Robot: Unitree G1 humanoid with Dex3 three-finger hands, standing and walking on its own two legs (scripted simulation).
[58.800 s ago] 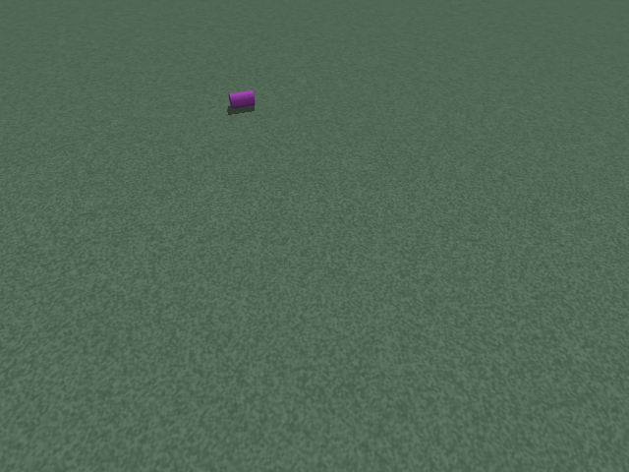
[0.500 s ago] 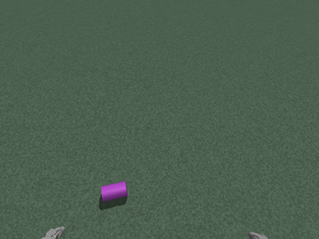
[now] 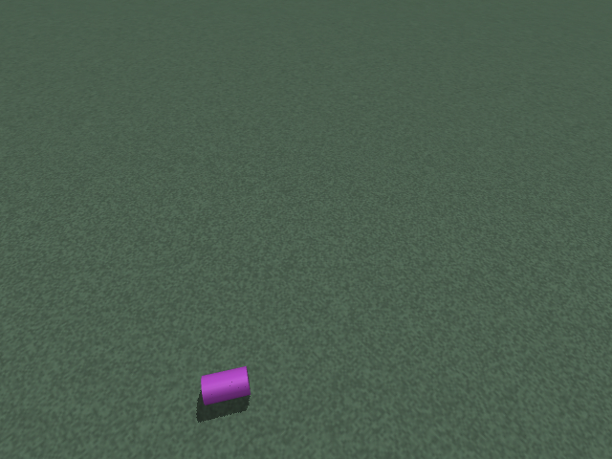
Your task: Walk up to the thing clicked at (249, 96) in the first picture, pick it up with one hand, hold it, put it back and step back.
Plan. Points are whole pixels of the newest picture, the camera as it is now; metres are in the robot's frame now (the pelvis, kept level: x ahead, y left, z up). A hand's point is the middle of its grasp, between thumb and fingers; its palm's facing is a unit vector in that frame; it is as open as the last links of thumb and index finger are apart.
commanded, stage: stand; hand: left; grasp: from above
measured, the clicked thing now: (226, 385) +0.48 +0.25 -0.73
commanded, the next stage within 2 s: step back in 1.72 s
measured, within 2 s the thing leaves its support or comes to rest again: neither
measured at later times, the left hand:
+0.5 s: hand out of the picture +0.05 +0.23 -0.16, palm faces +0.02 -0.94 -0.33, open 7.3 cm
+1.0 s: hand out of the picture +0.08 +0.23 -0.15, palm faces +0.02 -0.94 -0.34, open 7.3 cm
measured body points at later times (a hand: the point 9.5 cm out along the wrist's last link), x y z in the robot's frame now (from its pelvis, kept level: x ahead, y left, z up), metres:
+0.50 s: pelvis +0.00 -0.01 +0.00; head +0.00 -0.01 +0.45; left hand +0.05 +0.28 -0.14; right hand +0.06 -0.30 -0.14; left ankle +0.02 +0.11 -0.74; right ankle +0.00 -0.15 -0.74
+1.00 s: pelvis +0.01 -0.02 +0.00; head +0.02 -0.02 +0.45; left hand +0.08 +0.28 -0.13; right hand +0.08 -0.31 -0.14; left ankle +0.02 +0.11 -0.74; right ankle +0.00 -0.15 -0.74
